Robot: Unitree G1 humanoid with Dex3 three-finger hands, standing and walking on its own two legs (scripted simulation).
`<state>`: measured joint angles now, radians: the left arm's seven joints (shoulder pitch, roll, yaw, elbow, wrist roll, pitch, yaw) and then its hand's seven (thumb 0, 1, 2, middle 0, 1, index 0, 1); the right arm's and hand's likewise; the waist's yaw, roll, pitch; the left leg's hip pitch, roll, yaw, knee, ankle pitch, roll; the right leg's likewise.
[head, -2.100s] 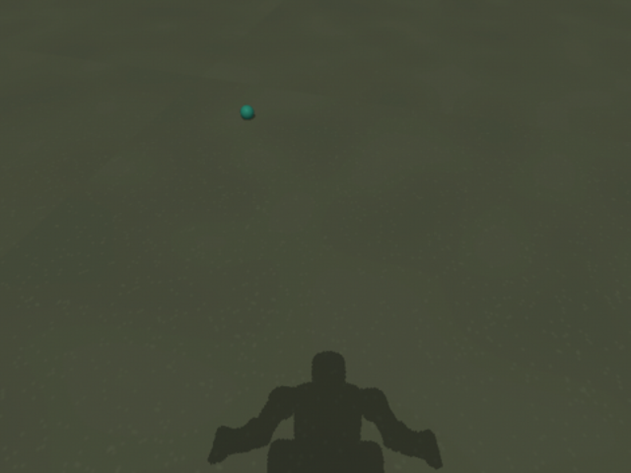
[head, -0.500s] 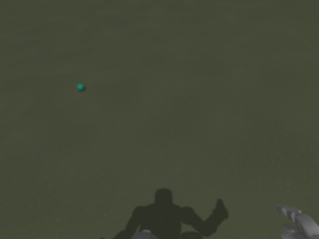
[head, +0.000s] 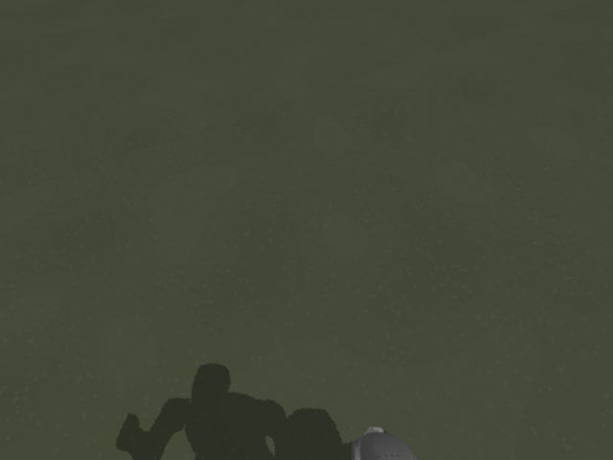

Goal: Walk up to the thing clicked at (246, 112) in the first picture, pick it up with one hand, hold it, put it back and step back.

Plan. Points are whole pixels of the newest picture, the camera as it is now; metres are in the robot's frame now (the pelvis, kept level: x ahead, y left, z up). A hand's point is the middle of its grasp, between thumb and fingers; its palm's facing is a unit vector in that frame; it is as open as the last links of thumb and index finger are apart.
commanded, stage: walk up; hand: left
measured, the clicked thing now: out of the picture +1.13 +1.30 -0.72
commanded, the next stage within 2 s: none
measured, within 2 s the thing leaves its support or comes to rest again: neither
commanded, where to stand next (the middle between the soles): +0.76 +1.46 m, yaw -48 degrees
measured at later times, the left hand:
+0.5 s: hand out of the picture +0.35 +0.52 -0.16, palm faces -0.23 -0.79 -0.57, open 7.4 cm
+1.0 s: hand out of the picture +0.58 +0.65 -0.11, palm faces -0.30 -0.71 -0.64, open 7.4 cm
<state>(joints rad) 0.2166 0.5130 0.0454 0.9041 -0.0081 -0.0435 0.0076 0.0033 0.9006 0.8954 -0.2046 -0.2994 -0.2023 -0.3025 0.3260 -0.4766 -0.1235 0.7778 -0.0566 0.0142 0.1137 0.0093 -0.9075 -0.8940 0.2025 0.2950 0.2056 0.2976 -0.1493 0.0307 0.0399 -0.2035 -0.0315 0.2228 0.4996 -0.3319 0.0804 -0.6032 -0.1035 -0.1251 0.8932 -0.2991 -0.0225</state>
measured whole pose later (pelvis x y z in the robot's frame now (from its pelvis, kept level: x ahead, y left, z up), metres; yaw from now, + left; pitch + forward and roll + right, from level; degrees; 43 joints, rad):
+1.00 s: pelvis +0.40 +0.36 -0.02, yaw -20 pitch +0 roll -1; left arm 0.33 0.46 0.07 0.83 0.05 -0.07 0.09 0.00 0.89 0.89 -0.21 -0.30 -0.21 -0.30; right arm 0.21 -0.47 -0.11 0.71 -0.07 0.10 0.13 0.01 -0.91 -0.89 0.20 0.29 0.20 0.30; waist -0.01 0.14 0.06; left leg -0.60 0.08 -0.08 1.17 -0.40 -0.01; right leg -0.46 -0.10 -0.04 0.73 -0.27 -0.01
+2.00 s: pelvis +0.59 +0.81 -0.03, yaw -34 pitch +0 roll -1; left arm 0.29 0.43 0.04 0.89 -0.01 -0.05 0.09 0.00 0.90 0.90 -0.20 -0.30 -0.20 -0.30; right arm 0.29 -0.43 -0.09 0.67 -0.08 0.08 0.06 0.01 -0.91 -0.89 0.20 0.30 0.21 0.30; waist -0.08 0.07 0.11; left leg -0.42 -0.04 0.12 0.80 -0.37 0.11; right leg -0.51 0.03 -0.10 0.93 -0.41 -0.06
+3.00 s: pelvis +0.68 +1.30 -0.04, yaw -39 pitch -2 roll -1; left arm 0.27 0.45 0.05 0.78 0.05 -0.05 0.09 0.00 0.89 0.89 -0.21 -0.30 -0.21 -0.30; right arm 0.23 -0.49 -0.13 0.68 -0.05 0.13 0.08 0.01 -0.91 -0.89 0.20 0.30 0.21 0.30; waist -0.01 0.10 0.15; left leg -0.44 0.07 -0.12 1.03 -0.51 0.00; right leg -0.54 -0.16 0.04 0.82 -0.26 0.02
